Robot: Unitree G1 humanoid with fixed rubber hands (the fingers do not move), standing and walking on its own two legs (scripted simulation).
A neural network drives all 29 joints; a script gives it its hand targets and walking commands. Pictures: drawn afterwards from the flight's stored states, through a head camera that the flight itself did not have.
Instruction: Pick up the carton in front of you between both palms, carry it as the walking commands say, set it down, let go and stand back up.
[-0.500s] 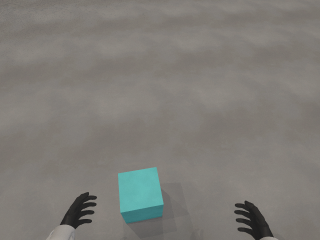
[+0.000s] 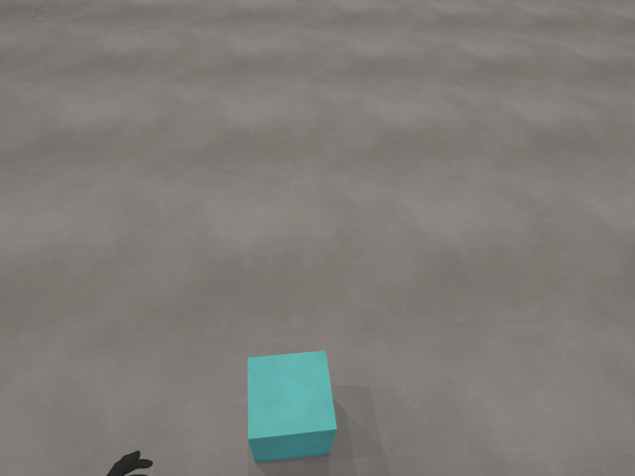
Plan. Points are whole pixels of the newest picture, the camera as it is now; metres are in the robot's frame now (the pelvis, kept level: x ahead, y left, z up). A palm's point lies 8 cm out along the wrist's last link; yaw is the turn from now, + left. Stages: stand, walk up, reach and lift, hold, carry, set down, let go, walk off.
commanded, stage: stand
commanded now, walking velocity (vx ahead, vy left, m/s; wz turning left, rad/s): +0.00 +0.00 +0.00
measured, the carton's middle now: (289, 407) +0.40 +0.06 -0.64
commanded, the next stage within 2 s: none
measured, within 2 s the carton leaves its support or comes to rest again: neither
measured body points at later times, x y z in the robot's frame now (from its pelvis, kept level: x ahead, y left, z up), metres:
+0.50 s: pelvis +0.02 +0.01 -0.01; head +0.03 +0.02 +0.44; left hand +0.05 +0.27 -0.14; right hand +0.11 -0.25 -0.13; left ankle +0.00 +0.11 -0.73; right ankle -0.09 -0.13 -0.73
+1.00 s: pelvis +0.00 +0.00 +0.00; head +0.01 +0.01 +0.45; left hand -0.03 +0.25 -0.15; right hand +0.06 -0.25 -0.14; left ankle +0.00 +0.11 -0.73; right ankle -0.09 -0.13 -0.73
